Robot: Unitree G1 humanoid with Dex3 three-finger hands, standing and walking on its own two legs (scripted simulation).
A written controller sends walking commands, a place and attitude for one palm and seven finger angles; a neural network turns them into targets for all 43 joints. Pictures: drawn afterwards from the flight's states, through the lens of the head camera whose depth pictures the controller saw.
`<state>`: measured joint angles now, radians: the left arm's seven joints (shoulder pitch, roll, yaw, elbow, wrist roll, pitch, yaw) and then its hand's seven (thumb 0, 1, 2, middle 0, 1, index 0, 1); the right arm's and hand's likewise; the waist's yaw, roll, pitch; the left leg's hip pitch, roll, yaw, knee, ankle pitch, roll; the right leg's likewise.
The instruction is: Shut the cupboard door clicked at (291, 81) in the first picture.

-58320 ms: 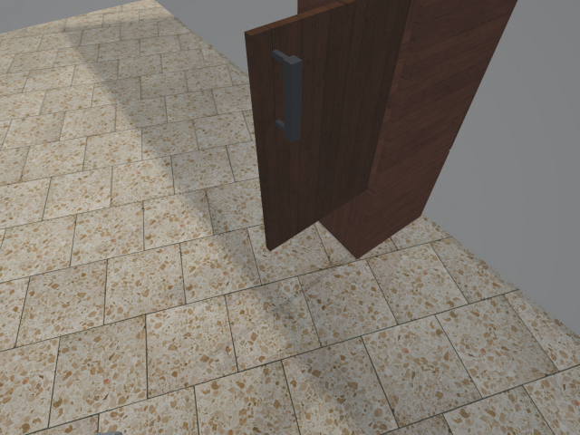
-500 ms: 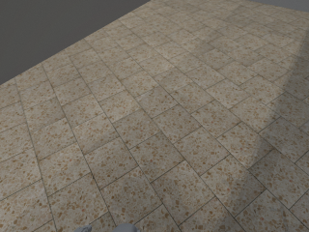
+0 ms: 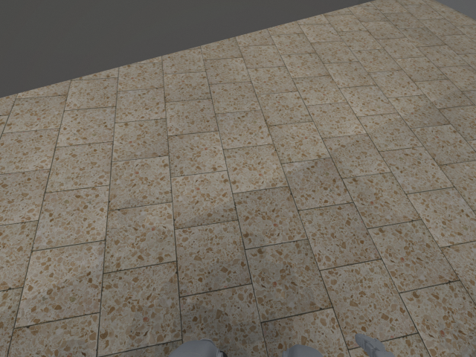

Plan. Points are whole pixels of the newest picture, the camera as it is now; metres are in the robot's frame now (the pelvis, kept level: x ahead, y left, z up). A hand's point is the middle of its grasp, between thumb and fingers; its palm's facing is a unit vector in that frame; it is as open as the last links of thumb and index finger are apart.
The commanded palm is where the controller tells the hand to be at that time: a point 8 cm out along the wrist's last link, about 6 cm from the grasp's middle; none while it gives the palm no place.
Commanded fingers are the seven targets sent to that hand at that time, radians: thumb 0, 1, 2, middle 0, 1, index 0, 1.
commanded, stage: turn to face it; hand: left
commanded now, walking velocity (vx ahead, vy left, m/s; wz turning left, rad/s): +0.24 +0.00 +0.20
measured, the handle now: out of the picture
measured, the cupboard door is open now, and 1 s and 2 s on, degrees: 26 26 26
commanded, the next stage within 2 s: none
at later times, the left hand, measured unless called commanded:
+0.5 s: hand (185, 289) +0.25 +0.13 -0.16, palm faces -0.08 -0.98 -0.19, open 7.3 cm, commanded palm none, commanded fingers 0.00 0.90 0.90 -0.20 -0.30 -0.20 -0.30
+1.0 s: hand (165, 229) +0.38 +0.20 -0.16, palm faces -0.30 -0.93 -0.21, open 7.4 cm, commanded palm none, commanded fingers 0.00 0.90 0.90 -0.20 -0.30 -0.20 -0.30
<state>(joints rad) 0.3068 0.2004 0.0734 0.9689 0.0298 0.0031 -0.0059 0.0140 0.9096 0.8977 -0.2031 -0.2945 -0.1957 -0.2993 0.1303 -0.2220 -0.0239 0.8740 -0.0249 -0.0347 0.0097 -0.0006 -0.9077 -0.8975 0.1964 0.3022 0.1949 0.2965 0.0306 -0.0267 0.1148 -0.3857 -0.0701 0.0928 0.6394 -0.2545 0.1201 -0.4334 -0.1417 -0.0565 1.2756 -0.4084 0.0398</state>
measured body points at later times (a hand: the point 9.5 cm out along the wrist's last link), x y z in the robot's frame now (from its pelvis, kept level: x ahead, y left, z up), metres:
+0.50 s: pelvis +0.17 -0.04 +0.01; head +0.21 -0.05 +0.45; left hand +0.26 +0.18 -0.14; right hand +0.13 -0.26 -0.16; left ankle +0.08 +0.06 -0.66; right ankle +0.18 -0.12 -0.72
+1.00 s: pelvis +0.24 +0.02 +0.02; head +0.28 +0.04 +0.47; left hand +0.40 +0.25 -0.14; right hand +0.27 -0.25 -0.09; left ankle +0.29 +0.11 -0.72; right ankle +0.15 -0.10 -0.64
